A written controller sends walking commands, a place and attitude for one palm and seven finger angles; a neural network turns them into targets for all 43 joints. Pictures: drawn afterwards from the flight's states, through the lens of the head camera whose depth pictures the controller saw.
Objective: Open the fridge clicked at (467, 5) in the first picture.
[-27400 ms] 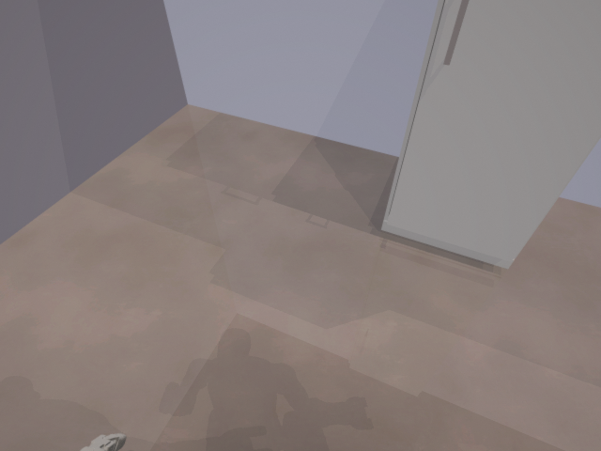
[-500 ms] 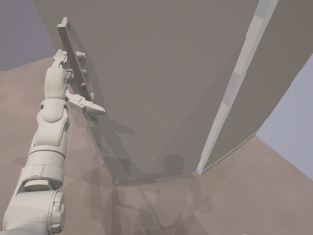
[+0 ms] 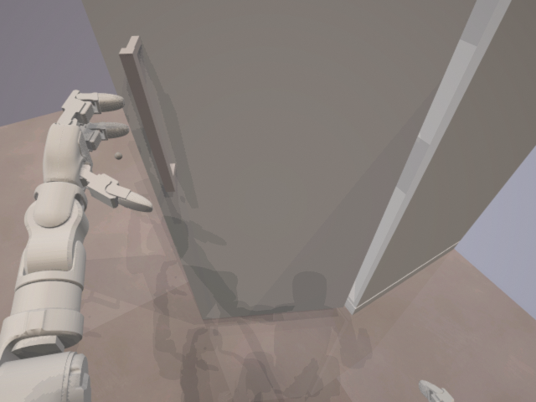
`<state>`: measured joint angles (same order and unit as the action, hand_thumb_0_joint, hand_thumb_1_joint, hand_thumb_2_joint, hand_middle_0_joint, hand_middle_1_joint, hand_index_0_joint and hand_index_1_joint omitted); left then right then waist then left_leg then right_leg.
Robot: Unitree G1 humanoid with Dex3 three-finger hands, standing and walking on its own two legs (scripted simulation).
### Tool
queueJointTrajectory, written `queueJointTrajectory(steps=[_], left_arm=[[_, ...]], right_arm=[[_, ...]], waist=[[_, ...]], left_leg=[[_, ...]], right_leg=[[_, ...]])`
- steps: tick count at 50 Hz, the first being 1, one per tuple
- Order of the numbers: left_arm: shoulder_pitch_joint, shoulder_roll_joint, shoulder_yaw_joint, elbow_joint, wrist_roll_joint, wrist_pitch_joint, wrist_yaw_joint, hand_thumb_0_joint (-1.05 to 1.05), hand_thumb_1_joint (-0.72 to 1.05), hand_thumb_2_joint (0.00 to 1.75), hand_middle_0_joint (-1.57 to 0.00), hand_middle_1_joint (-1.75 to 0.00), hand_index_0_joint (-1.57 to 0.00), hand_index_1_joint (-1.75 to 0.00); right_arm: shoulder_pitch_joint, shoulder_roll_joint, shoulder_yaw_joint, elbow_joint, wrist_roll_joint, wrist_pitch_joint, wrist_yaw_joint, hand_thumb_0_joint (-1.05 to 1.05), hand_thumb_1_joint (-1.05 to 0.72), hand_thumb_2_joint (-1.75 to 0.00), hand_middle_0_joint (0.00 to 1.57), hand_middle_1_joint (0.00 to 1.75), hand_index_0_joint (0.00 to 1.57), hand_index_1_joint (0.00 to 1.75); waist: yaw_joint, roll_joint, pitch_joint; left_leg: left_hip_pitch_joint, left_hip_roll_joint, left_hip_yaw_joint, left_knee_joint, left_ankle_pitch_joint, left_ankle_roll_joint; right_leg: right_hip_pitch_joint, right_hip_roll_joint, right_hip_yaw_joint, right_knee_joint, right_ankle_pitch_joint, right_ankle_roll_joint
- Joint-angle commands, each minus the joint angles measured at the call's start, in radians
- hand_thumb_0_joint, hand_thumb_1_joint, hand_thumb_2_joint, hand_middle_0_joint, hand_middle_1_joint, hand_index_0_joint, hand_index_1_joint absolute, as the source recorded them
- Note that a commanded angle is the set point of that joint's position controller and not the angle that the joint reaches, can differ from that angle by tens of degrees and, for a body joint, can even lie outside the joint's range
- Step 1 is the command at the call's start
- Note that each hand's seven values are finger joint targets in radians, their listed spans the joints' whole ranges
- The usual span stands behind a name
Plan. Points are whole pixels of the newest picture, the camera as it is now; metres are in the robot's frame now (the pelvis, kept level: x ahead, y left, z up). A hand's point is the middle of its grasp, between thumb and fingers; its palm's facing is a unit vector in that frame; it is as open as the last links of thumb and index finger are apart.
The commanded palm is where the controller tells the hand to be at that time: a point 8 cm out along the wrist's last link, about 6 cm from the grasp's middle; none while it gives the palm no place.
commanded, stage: slip the hand off the handle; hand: left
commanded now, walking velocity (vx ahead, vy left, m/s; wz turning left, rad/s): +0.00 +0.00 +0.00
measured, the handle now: (155, 124) +0.47 +0.20 +0.18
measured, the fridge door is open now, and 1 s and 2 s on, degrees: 64 64 64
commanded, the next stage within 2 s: draw the hand back to the body in 0.76 s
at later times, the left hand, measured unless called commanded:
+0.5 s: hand (109, 197) +0.33 +0.22 +0.17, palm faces +0.19 -0.96 -0.20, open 14.7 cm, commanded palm +0.29 +0.26 +0.18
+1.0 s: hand (94, 218) +0.28 +0.22 +0.18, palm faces +0.28 -0.96 +0.07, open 14.7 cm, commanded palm +0.23 +0.25 +0.18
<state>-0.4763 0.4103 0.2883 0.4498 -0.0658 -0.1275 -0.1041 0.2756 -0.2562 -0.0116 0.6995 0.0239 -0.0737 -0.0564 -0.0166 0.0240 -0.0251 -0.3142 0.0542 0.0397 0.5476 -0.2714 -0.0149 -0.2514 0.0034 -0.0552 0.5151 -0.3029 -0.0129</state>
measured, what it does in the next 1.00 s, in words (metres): stands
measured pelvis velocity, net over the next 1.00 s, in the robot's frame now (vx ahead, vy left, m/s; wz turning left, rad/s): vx -0.02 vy -0.01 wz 0.02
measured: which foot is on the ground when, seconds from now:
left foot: down 0.00-1.00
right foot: down 0.00-1.00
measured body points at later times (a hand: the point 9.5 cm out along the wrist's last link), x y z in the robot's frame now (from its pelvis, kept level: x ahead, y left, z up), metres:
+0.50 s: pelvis -0.02 +0.00 +0.00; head -0.02 -0.01 +0.45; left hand +0.31 +0.27 +0.18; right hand +0.14 -0.24 -0.09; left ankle +0.01 +0.13 -0.73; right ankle -0.02 -0.11 -0.73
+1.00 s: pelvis -0.02 -0.01 +0.00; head -0.05 -0.02 +0.45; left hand +0.26 +0.27 +0.18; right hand +0.17 -0.23 -0.08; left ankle +0.01 +0.13 -0.73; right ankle -0.02 -0.11 -0.73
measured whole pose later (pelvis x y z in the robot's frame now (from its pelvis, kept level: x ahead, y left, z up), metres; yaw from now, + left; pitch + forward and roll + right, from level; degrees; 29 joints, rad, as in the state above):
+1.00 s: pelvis -0.02 -0.01 +0.00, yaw +1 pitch -4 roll -1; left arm -0.13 0.23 0.26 -0.03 -0.27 0.18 0.02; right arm 0.17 -0.22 0.05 0.73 0.05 -0.14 -0.11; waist 0.06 0.04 -0.01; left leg -0.18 0.05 0.02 0.48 -0.22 -0.03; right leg -0.11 0.01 -0.08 0.45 -0.26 -0.02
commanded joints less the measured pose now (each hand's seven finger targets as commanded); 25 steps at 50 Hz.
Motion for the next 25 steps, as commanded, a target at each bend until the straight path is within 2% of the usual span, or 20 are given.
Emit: queueJointTrajectory(steps=[1, 2, 6, 7, 8, 9, 11, 13, 15, 16, 17, 18, 20, 21, 22, 24, 25], left_arm=[[-0.366, 0.298, 0.118, -0.168, -0.024, -0.009, -0.014, 0.00, -0.55, 0.20, -0.25, -1.15, -0.25, -1.15], [-0.348, 0.288, 0.116, -0.187, -0.026, -0.004, -0.020, 0.00, -0.55, 0.20, -0.25, -1.15, -0.25, -1.15], [-0.324, 0.225, 0.066, -0.283, -0.043, -0.028, -0.039, 0.00, -0.55, 0.20, -0.25, -1.15, -0.25, -1.15], [-0.301, 0.205, 0.056, -0.334, -0.048, -0.042, -0.040, 0.00, -0.55, 0.20, -0.25, -1.15, -0.25, -1.15], [-0.268, 0.181, 0.039, -0.357, -0.051, -0.051, -0.040, 0.00, -0.55, 0.20, -0.25, -1.15, -0.25, -1.15], [-0.220, 0.197, 0.064, -0.370, -0.057, -0.056, -0.037, 0.00, -0.55, 0.20, -0.25, -1.15, -0.25, -1.15], [-0.175, 0.212, 0.084, -0.368, -0.060, -0.051, -0.028, 0.00, -0.55, 0.20, -0.25, -1.15, -0.25, -1.15], [-0.181, 0.180, 0.064, -0.382, -0.063, -0.031, -0.017, 0.00, -0.55, 0.20, -0.25, -1.15, -0.25, -1.15], [-0.182, 0.179, 0.061, -0.400, -0.060, -0.009, 0.002, 0.00, -0.55, 0.20, -0.25, -1.15, -0.25, -1.15], [-0.210, 0.199, 0.074, -0.418, -0.052, -0.003, 0.014, 0.00, -0.55, 0.20, -0.25, -1.15, -0.25, -1.15], [-0.186, 0.199, 0.079, -0.413, -0.048, 0.003, 0.024, 0.00, -0.55, 0.20, -0.25, -1.15, -0.25, -1.15], [-0.206, 0.167, 0.041, -0.441, -0.041, 0.004, 0.029, 0.00, -0.55, 0.20, -0.25, -1.15, -0.25, -1.15], [-0.213, 0.177, 0.046, -0.496, -0.028, -0.009, 0.044, 0.00, -0.55, 0.20, -0.25, -1.15, -0.25, -1.15], [-0.194, 0.166, 0.040, -0.522, -0.025, -0.015, 0.050, 0.00, -0.55, 0.20, -0.25, -1.15, -0.25, -1.15], [-0.157, 0.135, 0.018, -0.531, -0.029, -0.018, 0.048, 0.00, -0.55, 0.20, -0.25, -1.15, -0.25, -1.15], [-0.093, 0.141, 0.034, -0.516, -0.038, -0.017, 0.044, 0.00, -0.55, 0.20, -0.25, -1.15, -0.25, -1.15], [-0.068, 0.147, 0.039, -0.500, -0.040, -0.014, 0.041, 0.00, -0.55, 0.20, -0.25, -1.15, -0.25, -1.15]], right_arm=[[-0.026, -0.147, -0.038, -0.115, 0.011, -0.041, -0.021, 0.00, -0.90, -0.90, 0.20, 0.30, 0.20, 0.30], [-0.032, -0.142, -0.038, -0.123, 0.011, -0.041, -0.021, 0.00, -0.90, -0.90, 0.20, 0.30, 0.20, 0.30], [-0.043, -0.133, -0.037, -0.146, 0.014, -0.055, -0.017, 0.00, -0.90, -0.90, 0.20, 0.30, 0.20, 0.30], [-0.048, -0.129, -0.039, -0.155, 0.012, -0.061, -0.013, 0.00, -0.90, -0.90, 0.20, 0.30, 0.20, 0.30], [-0.050, -0.128, -0.039, -0.159, 0.012, -0.067, -0.010, 0.00, -0.90, -0.90, 0.20, 0.30, 0.20, 0.30], [-0.052, -0.131, -0.041, -0.161, 0.011, -0.070, -0.008, 0.00, -0.90, -0.90, 0.20, 0.30, 0.20, 0.30], [-0.060, -0.135, -0.038, -0.157, 0.013, -0.072, -0.008, 0.00, -0.90, -0.90, 0.20, 0.30, 0.20, 0.30], [-0.082, -0.129, -0.031, -0.157, 0.017, -0.075, -0.011, 0.00, -0.90, -0.90, 0.20, 0.30, 0.20, 0.30], [-0.102, -0.129, -0.024, -0.159, 0.019, -0.078, -0.019, 0.00, -0.90, -0.90, 0.20, 0.30, 0.20, 0.30], [-0.107, -0.129, -0.023, -0.156, 0.016, -0.081, -0.021, 0.00, -0.90, -0.90, 0.20, 0.30, 0.20, 0.30], [-0.117, -0.125, -0.020, -0.156, 0.015, -0.081, -0.023, 0.00, -0.90, -0.90, 0.20, 0.30, 0.20, 0.30], [-0.130, -0.120, -0.014, -0.162, 0.014, -0.084, -0.025, 0.00, -0.90, -0.90, 0.20, 0.30, 0.20, 0.30], [-0.135, -0.116, -0.014, -0.161, 0.009, -0.090, -0.026, 0.00, -0.90, -0.90, 0.20, 0.30, 0.20, 0.30], [-0.139, -0.113, -0.014, -0.166, 0.006, -0.097, -0.025, 0.00, -0.90, -0.90, 0.20, 0.30, 0.20, 0.30], [-0.149, -0.108, -0.011, -0.168, 0.007, -0.102, -0.023, 0.00, -0.90, -0.90, 0.20, 0.30, 0.20, 0.30], [-0.153, -0.110, -0.010, -0.164, 0.005, -0.107, -0.025, 0.00, -0.90, -0.90, 0.20, 0.30, 0.20, 0.30], [-0.152, -0.114, -0.008, -0.159, 0.007, -0.106, -0.026, 0.00, -0.90, -0.90, 0.20, 0.30, 0.20, 0.30]], waist=[[-0.007, -0.010, -0.233], [0.001, 0.003, -0.248], [-0.002, 0.030, -0.278], [0.008, 0.058, -0.295], [0.010, 0.047, -0.303], [0.021, 0.042, -0.313], [0.021, 0.000, -0.274], [0.015, 0.002, -0.221], [0.015, -0.001, -0.181], [0.013, 0.008, -0.185], [0.021, 0.006, -0.175], [0.014, 0.025, -0.169], [0.019, 0.060, -0.203], [0.026, 0.066, -0.230], [0.028, 0.070, -0.227], [0.036, 0.044, -0.219], [0.030, 0.005, -0.202]], left_leg=[[0.127, -0.054, -0.006, -0.039, 0.284, 0.042], [0.135, -0.055, -0.006, -0.040, 0.291, 0.042], [0.167, -0.053, -0.010, -0.030, 0.308, 0.041], [0.184, -0.052, -0.014, -0.028, 0.320, 0.039], [0.193, -0.051, -0.017, -0.027, 0.329, 0.039], [0.194, -0.050, -0.017, -0.026, 0.333, 0.038], [0.167, -0.050, -0.019, -0.030, 0.303, 0.039], [0.146, -0.049, -0.017, -0.044, 0.248, 0.036], [0.135, -0.049, -0.018, -0.055, 0.197, 0.038], [0.136, -0.048, -0.022, -0.063, 0.178, 0.036], [0.131, -0.048, -0.023, -0.068, 0.160, 0.035], [0.136, -0.049, -0.022, -0.072, 0.144, 0.036], [0.164, -0.047, -0.022, -0.072, 0.157, 0.035], [0.178, -0.048, -0.025, -0.074, 0.172, 0.034], [0.187, -0.046, -0.023, -0.074, 0.176, 0.034], [0.178, -0.047, -0.022, -0.075, 0.176, 0.032], [0.168, -0.045, -0.023, -0.078, 0.162, 0.034]], right_leg=[[0.053, 0.021, 0.034, -0.049, 0.376, 0.008], [0.062, 0.022, 0.033, -0.046, 0.377, 0.006], [0.058, 0.029, 0.032, -0.039, 0.377, 0.003], [0.059, 0.033, 0.031, -0.034, 0.376, 0.001], [0.059, 0.036, 0.027, -0.031, 0.379, 0.000], [0.067, 0.036, 0.027, -0.027, 0.382, -0.001], [0.060, 0.033, 0.025, -0.028, 0.365, 0.004], [0.038, 0.031, 0.024, -0.042, 0.306, 0.005], [0.018, 0.030, 0.024, -0.058, 0.235, 0.006], [0.016, 0.027, 0.026, -0.066, 0.209, 0.006], [0.017, 0.028, 0.027, -0.070, 0.182, 0.004], [0.008, 0.027, 0.028, -0.076, 0.161, 0.005], [0.023, 0.030, 0.029, -0.077, 0.157, 0.000], [0.038, 0.030, 0.027, -0.073, 0.171, -0.002], [0.038, 0.031, 0.025, -0.074, 0.176, -0.002], [0.051, 0.030, 0.026, -0.075, 0.188, -0.001], [0.051, 0.031, 0.024, -0.080, 0.173, 0.002]])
